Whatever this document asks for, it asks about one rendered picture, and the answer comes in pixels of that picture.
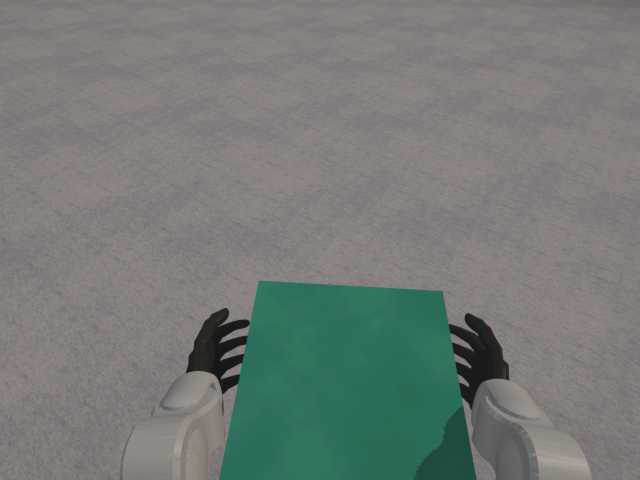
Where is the right robot hand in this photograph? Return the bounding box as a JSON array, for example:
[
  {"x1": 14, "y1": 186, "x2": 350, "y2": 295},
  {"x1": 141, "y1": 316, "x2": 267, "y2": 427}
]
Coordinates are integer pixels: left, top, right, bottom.
[{"x1": 449, "y1": 313, "x2": 510, "y2": 410}]

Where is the left robot forearm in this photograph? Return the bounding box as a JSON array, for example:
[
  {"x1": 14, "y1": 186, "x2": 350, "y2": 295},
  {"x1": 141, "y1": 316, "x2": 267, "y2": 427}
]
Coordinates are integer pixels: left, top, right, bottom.
[{"x1": 120, "y1": 371, "x2": 225, "y2": 480}]

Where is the carton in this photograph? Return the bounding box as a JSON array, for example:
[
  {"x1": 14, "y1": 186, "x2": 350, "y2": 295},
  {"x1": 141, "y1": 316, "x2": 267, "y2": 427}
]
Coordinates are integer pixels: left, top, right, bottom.
[{"x1": 219, "y1": 281, "x2": 477, "y2": 480}]

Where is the left robot hand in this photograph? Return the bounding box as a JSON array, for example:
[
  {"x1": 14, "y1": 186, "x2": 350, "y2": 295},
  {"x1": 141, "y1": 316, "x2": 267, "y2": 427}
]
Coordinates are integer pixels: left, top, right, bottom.
[{"x1": 185, "y1": 308, "x2": 250, "y2": 395}]

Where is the right robot forearm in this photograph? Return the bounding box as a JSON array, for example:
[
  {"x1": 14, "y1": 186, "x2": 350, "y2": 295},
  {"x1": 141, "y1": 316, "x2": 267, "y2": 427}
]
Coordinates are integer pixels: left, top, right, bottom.
[{"x1": 471, "y1": 379, "x2": 592, "y2": 480}]

